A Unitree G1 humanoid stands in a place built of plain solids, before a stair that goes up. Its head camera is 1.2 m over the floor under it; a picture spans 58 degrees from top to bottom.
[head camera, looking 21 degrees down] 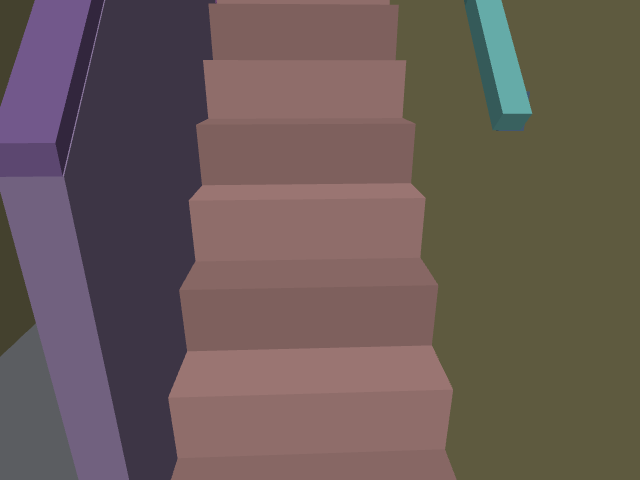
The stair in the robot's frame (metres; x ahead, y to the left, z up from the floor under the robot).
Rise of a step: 0.21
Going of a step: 0.20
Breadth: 0.75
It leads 2 degrees to the left of straight ahead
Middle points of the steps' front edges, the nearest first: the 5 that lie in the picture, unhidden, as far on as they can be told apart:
0.92 0.02 0.42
1.12 0.03 0.62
1.32 0.04 0.83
1.52 0.05 1.04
1.72 0.05 1.25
